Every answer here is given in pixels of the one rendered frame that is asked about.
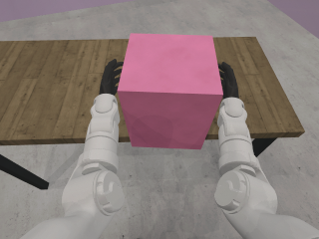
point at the table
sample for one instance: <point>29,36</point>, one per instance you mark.
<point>48,87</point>

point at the left robot upper arm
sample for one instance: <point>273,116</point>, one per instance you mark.
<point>89,203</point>

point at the right robot forearm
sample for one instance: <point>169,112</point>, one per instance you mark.
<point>235,145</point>

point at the left robot forearm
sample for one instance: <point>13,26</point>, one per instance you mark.
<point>102,138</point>

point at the right robot upper arm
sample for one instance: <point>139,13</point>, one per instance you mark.
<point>250,205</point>

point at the left robot hand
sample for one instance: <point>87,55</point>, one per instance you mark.
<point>108,81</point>

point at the right robot hand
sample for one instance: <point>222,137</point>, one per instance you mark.
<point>229,83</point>

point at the carton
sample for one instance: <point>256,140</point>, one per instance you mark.
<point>169,89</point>

